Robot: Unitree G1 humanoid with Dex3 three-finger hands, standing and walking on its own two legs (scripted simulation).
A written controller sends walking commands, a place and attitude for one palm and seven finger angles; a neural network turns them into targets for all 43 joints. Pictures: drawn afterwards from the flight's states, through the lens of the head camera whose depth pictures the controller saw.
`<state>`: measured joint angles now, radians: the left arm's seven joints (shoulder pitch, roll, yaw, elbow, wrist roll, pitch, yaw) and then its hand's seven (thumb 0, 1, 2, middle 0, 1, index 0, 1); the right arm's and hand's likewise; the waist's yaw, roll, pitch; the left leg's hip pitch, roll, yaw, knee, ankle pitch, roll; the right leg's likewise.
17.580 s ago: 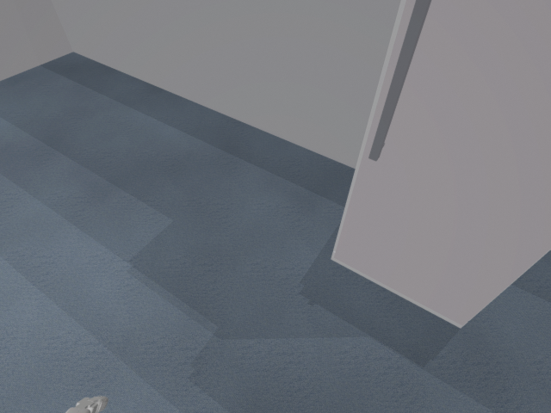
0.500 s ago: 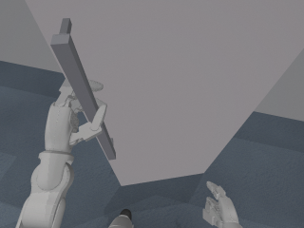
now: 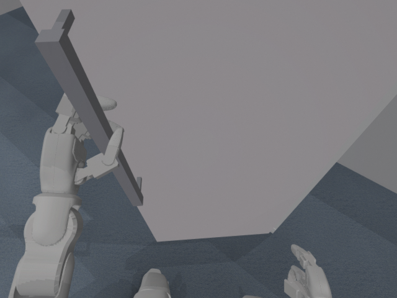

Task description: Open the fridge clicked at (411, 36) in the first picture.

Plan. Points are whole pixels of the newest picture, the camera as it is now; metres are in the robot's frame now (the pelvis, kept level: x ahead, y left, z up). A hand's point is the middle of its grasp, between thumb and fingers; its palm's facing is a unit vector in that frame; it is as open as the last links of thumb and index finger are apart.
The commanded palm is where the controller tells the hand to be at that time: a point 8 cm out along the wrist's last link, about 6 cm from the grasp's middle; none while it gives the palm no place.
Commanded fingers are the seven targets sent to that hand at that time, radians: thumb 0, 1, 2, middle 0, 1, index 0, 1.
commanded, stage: walk backward, drawing the door open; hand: left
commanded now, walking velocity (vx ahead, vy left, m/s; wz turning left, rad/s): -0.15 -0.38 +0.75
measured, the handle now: (114, 142) +0.34 +0.17 +0.14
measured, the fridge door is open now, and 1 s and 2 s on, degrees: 42 67 62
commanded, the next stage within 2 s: stop walking and hold the door back in 0.52 s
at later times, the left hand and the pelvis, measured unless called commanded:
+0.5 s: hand (137, 239) +0.17 +0.09 +0.18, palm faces +0.53 -0.81 -0.25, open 6.6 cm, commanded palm +0.12 +0.11 +0.19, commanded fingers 0.00 0.90 0.90 -0.45 -1.40 -0.45 -1.40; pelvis -0.02 -0.19 +0.02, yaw +22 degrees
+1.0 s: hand (168, 279) +0.14 +0.04 +0.19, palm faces +0.73 -0.67 -0.12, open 5.8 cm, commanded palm +0.10 +0.06 +0.18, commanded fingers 0.00 0.90 0.90 -0.45 -1.40 -0.45 -1.40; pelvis -0.06 -0.30 +0.02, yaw +35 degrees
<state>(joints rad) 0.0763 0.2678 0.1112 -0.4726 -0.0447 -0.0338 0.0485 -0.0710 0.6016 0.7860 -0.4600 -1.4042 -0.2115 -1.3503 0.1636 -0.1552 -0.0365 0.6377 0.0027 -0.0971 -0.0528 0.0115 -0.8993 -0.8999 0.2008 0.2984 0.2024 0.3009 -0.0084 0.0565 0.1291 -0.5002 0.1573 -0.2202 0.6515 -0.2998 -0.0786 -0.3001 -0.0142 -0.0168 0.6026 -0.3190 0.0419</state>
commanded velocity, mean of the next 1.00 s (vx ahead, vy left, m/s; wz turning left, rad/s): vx -0.05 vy -0.12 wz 0.42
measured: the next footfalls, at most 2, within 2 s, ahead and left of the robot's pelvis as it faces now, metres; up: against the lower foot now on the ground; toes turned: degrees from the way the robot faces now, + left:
left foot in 0.24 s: +0.00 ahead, +0.02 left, +0.00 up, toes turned +21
right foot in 0.54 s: +0.11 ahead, -0.36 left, +0.00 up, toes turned +22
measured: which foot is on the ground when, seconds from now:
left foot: up 0.00-0.22, down 0.24-0.54, up 0.56-0.84, down 0.86-1.00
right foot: down 0.00-0.22, up 0.24-0.52, down 0.54-0.88, up 0.90-1.00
